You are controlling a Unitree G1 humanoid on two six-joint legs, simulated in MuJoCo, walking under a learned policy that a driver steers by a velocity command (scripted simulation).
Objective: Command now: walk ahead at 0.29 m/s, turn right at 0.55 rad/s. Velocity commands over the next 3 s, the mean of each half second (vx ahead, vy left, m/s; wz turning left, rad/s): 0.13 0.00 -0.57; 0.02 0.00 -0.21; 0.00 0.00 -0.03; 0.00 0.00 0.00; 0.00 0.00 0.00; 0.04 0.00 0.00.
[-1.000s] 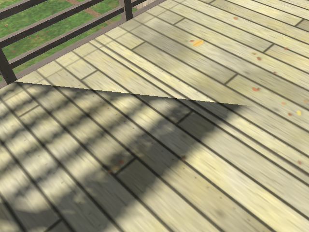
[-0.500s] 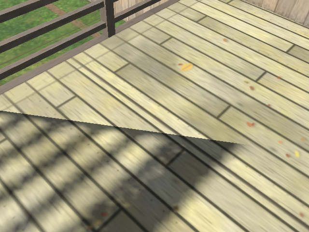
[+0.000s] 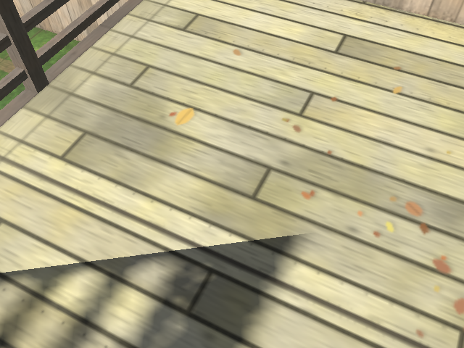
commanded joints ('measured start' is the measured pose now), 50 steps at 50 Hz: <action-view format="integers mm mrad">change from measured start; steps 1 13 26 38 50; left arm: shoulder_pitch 37 131 67 27 -56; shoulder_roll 134 166 118 128 73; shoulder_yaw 27 39 23 -26 -55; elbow -49 -66 -120 -119 -42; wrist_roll -5 14 5 35 2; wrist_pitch -26 34 99 64 19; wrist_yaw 2 27 -11 3 39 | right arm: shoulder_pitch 116 -129 -31 71 86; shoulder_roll -75 -122 -145 -130 -104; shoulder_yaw -18 -7 -12 -19 -1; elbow -36 -138 -146 -80 24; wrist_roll -10 16 1 12 14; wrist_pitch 36 40 64 91 85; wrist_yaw -2 -14 -35 8 -23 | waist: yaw -44 57 28 2 -17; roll -11 -96 133 -66 -92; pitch -110 -98 -118 -107 -116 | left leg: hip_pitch -51 -76 262 84 416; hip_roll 5 -64 156 77 7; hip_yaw -9 -44 -123 -25 -58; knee -84 -476 -913 -698 -862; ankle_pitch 29 144 522 131 304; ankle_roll -33 -15 221 67 3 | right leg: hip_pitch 110 237 -158 233 95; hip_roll -268 -244 -37 -260 -259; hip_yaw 228 371 93 270 227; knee -120 32 727 -217 -64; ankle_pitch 828 744 -271 -135 237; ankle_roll -151 -60 177 60 46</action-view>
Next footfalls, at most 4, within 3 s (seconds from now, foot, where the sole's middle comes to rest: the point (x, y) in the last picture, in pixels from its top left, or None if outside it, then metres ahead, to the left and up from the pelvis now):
0.36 left None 0.28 0.11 -0.77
0.76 right None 0.14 -0.08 -0.77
1.00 left None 0.21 0.13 -0.77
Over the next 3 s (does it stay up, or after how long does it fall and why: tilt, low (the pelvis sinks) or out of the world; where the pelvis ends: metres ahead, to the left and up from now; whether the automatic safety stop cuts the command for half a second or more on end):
stays up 0.15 0.03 0.00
